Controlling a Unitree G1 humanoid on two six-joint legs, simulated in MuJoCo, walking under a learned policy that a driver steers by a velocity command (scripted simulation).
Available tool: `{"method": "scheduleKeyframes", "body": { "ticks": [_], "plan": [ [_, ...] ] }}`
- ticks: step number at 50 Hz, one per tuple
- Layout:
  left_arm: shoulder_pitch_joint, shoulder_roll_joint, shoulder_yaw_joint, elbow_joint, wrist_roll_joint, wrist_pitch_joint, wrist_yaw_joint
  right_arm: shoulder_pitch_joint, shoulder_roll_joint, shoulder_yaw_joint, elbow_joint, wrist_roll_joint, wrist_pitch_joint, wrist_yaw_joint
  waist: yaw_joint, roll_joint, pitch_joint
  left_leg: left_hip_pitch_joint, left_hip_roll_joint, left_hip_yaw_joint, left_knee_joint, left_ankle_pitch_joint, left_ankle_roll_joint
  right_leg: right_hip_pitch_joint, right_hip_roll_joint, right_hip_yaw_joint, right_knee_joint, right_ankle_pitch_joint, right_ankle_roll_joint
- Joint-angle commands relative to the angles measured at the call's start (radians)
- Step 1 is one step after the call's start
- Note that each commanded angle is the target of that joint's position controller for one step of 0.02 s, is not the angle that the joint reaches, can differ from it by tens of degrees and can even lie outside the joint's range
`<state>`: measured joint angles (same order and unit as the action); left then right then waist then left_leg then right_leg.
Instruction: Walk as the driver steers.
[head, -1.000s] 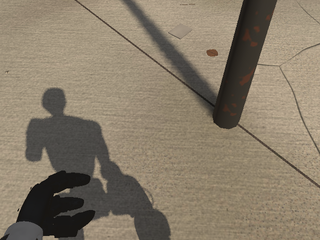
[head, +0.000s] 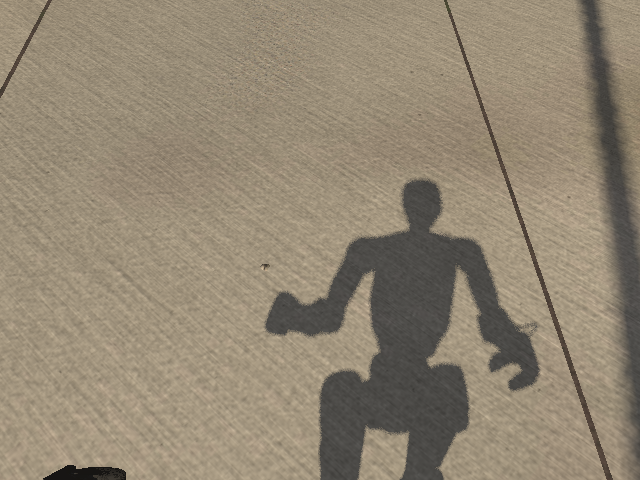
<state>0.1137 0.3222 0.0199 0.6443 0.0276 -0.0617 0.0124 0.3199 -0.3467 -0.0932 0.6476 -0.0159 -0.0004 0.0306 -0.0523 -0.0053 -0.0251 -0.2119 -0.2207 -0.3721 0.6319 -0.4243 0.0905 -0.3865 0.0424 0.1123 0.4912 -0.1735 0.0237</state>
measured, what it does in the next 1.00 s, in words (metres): walks ahead, turning left: left foot, then right foot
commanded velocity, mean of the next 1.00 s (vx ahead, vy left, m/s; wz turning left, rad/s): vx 0.70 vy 0.00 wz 0.73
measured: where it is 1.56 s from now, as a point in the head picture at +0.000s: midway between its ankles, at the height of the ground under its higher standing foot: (186, 387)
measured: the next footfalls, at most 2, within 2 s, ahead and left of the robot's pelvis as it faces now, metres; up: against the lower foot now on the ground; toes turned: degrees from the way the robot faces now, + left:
left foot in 0.50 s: +0.44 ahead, +0.12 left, +0.00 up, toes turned +33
right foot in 0.86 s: +0.85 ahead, +0.25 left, +0.00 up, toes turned +46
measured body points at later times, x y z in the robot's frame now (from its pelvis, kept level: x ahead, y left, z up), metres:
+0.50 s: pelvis +0.33 +0.05 -0.03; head +0.37 +0.05 +0.42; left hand +0.12 +0.24 -0.15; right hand +0.64 -0.05 -0.12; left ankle +0.40 +0.10 -0.74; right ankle +0.10 -0.14 -0.66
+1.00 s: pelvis +0.66 +0.19 -0.01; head +0.69 +0.23 +0.44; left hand +0.62 +0.48 -0.11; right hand +0.92 +0.05 -0.13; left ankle +0.49 +0.21 -0.62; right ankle +0.82 +0.22 -0.73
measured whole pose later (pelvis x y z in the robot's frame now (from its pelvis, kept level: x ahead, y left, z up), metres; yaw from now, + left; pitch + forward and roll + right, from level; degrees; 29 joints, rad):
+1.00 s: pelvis +0.66 +0.19 -0.01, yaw +46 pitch +0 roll -1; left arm 0.12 0.23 0.01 0.67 0.02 -0.09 -0.01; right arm 0.24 -0.29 -0.04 0.79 0.02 0.01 -0.02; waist 0.00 0.00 0.09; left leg -0.40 -0.08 -0.15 1.31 -0.52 -0.05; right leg -0.46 0.05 -0.02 0.49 -0.04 -0.05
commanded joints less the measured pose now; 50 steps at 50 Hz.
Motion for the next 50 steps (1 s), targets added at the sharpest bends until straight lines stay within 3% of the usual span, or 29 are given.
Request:
{"method": "scheduleKeyframes", "body": {
  "ticks": [1, 2, 4, 8, 15, 17, 19, 22, 23, 24, 25, 26, 27, 28, 29, 31, 33, 34, 35, 36, 39, 41, 42, 43, 44, 45, 46, 48, 50],
  "plan": [
    [0.221, 0.305, 0.090, -0.026, 0.031, -0.022, 0.019, -0.127, -0.038, 0.018, -0.132, 0.013, -0.043, -0.011, 0.146, -0.208, -0.125, -0.661, 0.037, 0.165, 0.447, -0.111, -0.021, 0.614, -0.481, 0.755, -0.320, -0.766, -0.148],
    [0.167, 0.230, 0.080, -0.034, 0.019, -0.017, 0.015, -0.153, -0.094, 0.009, -0.118, -0.009, -0.031, -0.015, 0.120, -0.091, -0.045, -0.682, 0.142, 0.197, 0.535, 0.010, -0.028, 0.525, -0.474, 0.665, -0.287, -0.718, -0.142],
    [0.158, 0.140, 0.054, -0.029, 0.001, -0.008, 0.012, -0.141, -0.108, -0.002, -0.086, -0.023, -0.013, 0.018, 0.111, -0.095, -0.003, -0.618, 0.193, 0.232, 0.517, 0.122, -0.044, 0.437, -0.332, 0.312, -0.277, -0.424, -0.054],
    [0.270, 0.112, 0.049, 0.034, -0.009, -0.030, 0.002, -0.171, -0.061, 0.017, -0.087, -0.015, 0.006, 0.062, 0.111, -0.109, 0.057, -0.666, 0.250, 0.293, 0.629, 0.262, -0.053, 0.386, -0.260, 0.065, -0.303, -0.190, -0.012],
    [0.382, 0.054, 0.037, 0.111, 0.006, -0.046, -0.013, -0.367, -0.025, 0.044, -0.111, -0.018, 0.014, 0.068, 0.131, -0.095, 0.166, -0.726, 0.255, 0.441, 0.509, 0.347, -0.030, 0.418, -0.220, -0.233, -0.337, 0.358, -0.009],
    [0.435, 0.057, 0.034, 0.150, 0.004, -0.048, -0.001, -0.440, -0.004, 0.062, -0.133, -0.022, 0.008, 0.084, 0.143, -0.063, 0.187, -0.675, 0.249, 0.514, 0.360, 0.366, 0.003, 0.443, -0.213, -0.296, -0.348, 0.462, 0.015],
    [0.416, 0.086, 0.034, 0.172, 0.009, -0.050, 0.012, -0.426, 0.016, 0.078, -0.132, -0.009, 0.008, 0.092, 0.091, -0.088, 0.159, -0.467, 0.182, 0.598, 0.206, 0.345, 0.049, 0.427, -0.204, -0.374, -0.290, 0.913, 0.056],
    [0.367, 0.182, 0.059, 0.185, 0.012, -0.022, 0.058, -0.185, -0.066, 0.053, -0.063, -0.013, 0.013, 0.058, -0.078, -0.161, 0.019, -0.168, 0.091, 0.593, 0.146, 0.191, 0.131, 0.482, -0.302, -0.371, 0.068, 1.510, 0.048],
    [0.315, 0.197, 0.063, 0.166, 0.018, -0.010, 0.058, 0.020, -0.117, 0.027, 0.002, -0.012, 0.005, 0.041, -0.167, -0.159, -0.065, 0.043, 0.082, 0.534, 0.103, 0.154, 0.176, 0.401, -0.321, -0.345, 0.321, 1.480, 0.026],
    [0.274, 0.196, 0.070, 0.152, 0.012, -0.001, 0.043, 0.214, -0.156, -0.005, 0.081, 0.005, -0.007, 0.015, -0.240, -0.095, -0.140, 0.343, 0.113, 0.423, -0.050, 0.204, 0.217, 0.210, -0.273, -0.348, 0.688, 1.043, 0.006],
    [0.210, 0.075, 0.043, 0.111, 0.017, -0.009, 0.010, 0.142, -0.205, -0.035, 0.092, 0.041, 0.004, -0.013, -0.147, 0.144, -0.098, 0.526, 0.245, 0.201, -0.030, 0.149, 0.230, -0.169, -0.061, -0.311, 1.032, -0.189, -0.008],
    [0.208, 0.079, 0.038, -0.031, -0.014, -0.036, 0.008, 0.075, -0.317, -0.052, 0.041, -0.006, 0.019, -0.011, -0.073, 0.197, -0.247, 0.753, 0.456, -0.338, -0.181, 0.108, 0.451, -0.515, -0.004, -0.126, 1.272, -0.306, 0.036],
    [0.103, 0.113, 0.032, -0.045, -0.004, -0.065, 0.006, 0.111, -0.262, -0.050, 0.039, 0.000, 0.021, -0.025, -0.118, -0.014, -0.199, 0.672, 0.483, -0.401, -0.325, 0.059, 0.421, -0.570, -0.066, -0.018, 1.183, -0.207, 0.023],
    [0.149, 0.113, 0.028, -0.029, -0.006, -0.077, -0.001, 0.072, -0.188, -0.029, 0.061, -0.003, 0.018, -0.037, -0.027, -0.067, 0.007, 0.440, 0.469, -0.288, -0.382, 0.210, 0.363, -0.532, -0.112, -0.039, 1.035, -0.173, 0.008],
    [0.170, 0.104, 0.025, -0.013, 0.004, -0.062, -0.002, 0.024, -0.132, -0.012, 0.068, -0.011, -0.001, -0.042, 0.044, -0.109, 0.107, 0.252, 0.425, -0.186, -0.374, 0.441, 0.326, -0.440, -0.144, -0.050, 0.940, -0.200, 0.018],
    [0.238, 0.088, 0.020, 0.017, 0.032, -0.012, -0.008, -0.052, -0.089, 0.016, 0.052, -0.001, -0.036, -0.050, 0.128, -0.138, 0.145, 0.004, 0.360, 0.020, -0.356, 0.893, 0.276, -0.248, -0.173, -0.073, 0.800, -0.242, 0.050],
    [0.212, 0.052, 0.007, 0.004, 0.025, 0.016, -0.011, -0.049, -0.117, 0.013, 0.087, -0.004, -0.060, -0.032, 0.135, -0.064, 0.122, -0.081, 0.263, 0.145, -0.334, 1.106, 0.216, -0.170, -0.155, -0.128, 0.621, -0.164, 0.041],
    [0.093, 0.041, 0.013, -0.041, -0.028, -0.031, 0.008, -0.115, -0.050, 0.021, 0.037, 0.061, -0.085, -0.038, 0.087, -0.091, 0.112, -0.119, 0.279, 0.126, -0.337, 1.006, 0.198, -0.192, -0.152, -0.099, 0.534, -0.075, 0.055],
    [0.032, -0.004, -0.008, -0.069, -0.017, -0.054, 0.001, -0.117, -0.059, 0.024, 0.051, 0.080, -0.085, -0.051, 0.081, -0.083, 0.090, -0.143, 0.226, 0.187, -0.317, 0.968, 0.172, -0.139, -0.132, -0.124, 0.366, 0.021, 0.050],
    [-0.023, -0.040, -0.020, -0.077, -0.011, -0.071, -0.009, -0.054, -0.072, 0.018, 0.076, 0.074, -0.076, -0.064, 0.032, -0.053, 0.053, -0.130, 0.185, 0.227, -0.296, 0.919, 0.137, -0.070, -0.085, -0.161, 0.205, 0.200, 0.039],
    [-0.101, -0.004, 0.003, -0.107, -0.012, -0.089, -0.029, 0.135, -0.073, 0.018, 0.159, 0.042, -0.053, -0.074, -0.043, 0.071, 0.004, -0.039, 0.196, 0.180, -0.258, 0.776, 0.058, 0.082, 0.034, -0.183, 0.013, 0.502, 0.002],
    [-0.011, 0.054, 0.033, -0.099, -0.004, -0.084, -0.021, 0.103, -0.076, 0.017, 0.162, 0.034, -0.047, -0.075, 0.045, 0.147, -0.042, 0.040, 0.209, 0.143, -0.122, 0.862, 0.011, 0.189, 0.058, -0.158, -0.022, 0.470, -0.032],
    [0.112, 0.079, 0.048, -0.068, -0.001, -0.085, -0.020, 0.029, -0.082, 0.014, 0.141, 0.032, -0.044, -0.073, 0.144, 0.159, -0.088, 0.041, 0.197, 0.160, 0.032, 0.884, -0.026, 0.310, 0.031, -0.152, -0.058, 0.546, -0.051],
    [0.291, 0.125, 0.061, -0.020, 0.006, -0.084, -0.015, -0.046, -0.053, 0.022, 0.097, 0.014, -0.045, -0.068, 0.232, 0.112, -0.191, -0.030, 0.159, 0.183, 0.304, 0.689, -0.076, 0.506, -0.107, -0.052, -0.003, 0.844, -0.096],
    [0.324, 0.135, 0.041, -0.004, 0.053, -0.079, -0.024, 0.175, 0.055, 0.049, 0.115, 0.018, -0.043, -0.059, 0.128, -0.221, -0.401, -0.272, 0.011, 0.161, 0.807, -0.285, -0.159, 0.813, -0.485, 0.356, 0.117, 1.291, -0.345],
    [0.340, 0.108, 0.048, -0.009, 0.028, -0.071, -0.034, 0.277, -0.021, 0.046, 0.152, 0.042, -0.039, -0.039, 0.146, -0.199, -0.579, -0.326, 0.041, 0.022, 0.929, -0.262, -0.149, 0.885, -0.525, 0.570, 0.068, 1.083, -0.413],
    [0.226, 0.085, 0.049, -0.037, 0.002, -0.056, -0.029, 0.153, -0.084, 0.029, 0.133, 0.058, -0.024, -0.036, 0.154, -0.118, -0.443, -0.373, 0.105, 0.058, 0.909, -0.202, -0.156, 0.753, -0.470, 0.456, 0.012, 0.843, -0.382],
    [0.061, 0.009, 0.017, -0.038, -0.020, -0.027, -0.018, -0.026, -0.074, 0.026, 0.088, 0.037, 0.008, -0.056, 0.084, 0.046, -0.143, -0.381, 0.179, 0.199, 0.765, -0.100, -0.156, 0.352, -0.334, 0.281, -0.104, 0.464, -0.293],
    [-0.001, 0.006, 0.011, -0.024, -0.006, -0.013, -0.024, 0.030, -0.015, 0.032, 0.093, 0.033, 0.037, -0.059, 0.011, -0.040, -0.043, -0.241, 0.220, 0.265, 0.580, -0.048, -0.155, 0.089, -0.245, 0.170, -0.197, 0.323, -0.249]
  ]
}}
